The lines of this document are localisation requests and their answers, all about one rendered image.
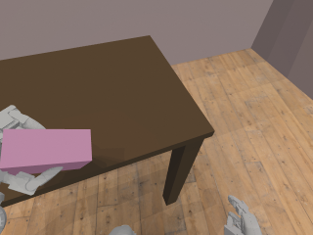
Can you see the table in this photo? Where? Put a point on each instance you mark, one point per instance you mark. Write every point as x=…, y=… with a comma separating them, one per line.
x=125, y=92

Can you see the left robot hand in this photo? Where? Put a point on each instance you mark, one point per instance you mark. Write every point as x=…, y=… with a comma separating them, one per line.
x=11, y=118

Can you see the sponge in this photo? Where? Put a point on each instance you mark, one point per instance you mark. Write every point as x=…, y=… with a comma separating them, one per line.
x=37, y=150

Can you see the right robot hand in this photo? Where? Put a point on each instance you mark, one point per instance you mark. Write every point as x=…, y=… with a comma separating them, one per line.
x=246, y=225

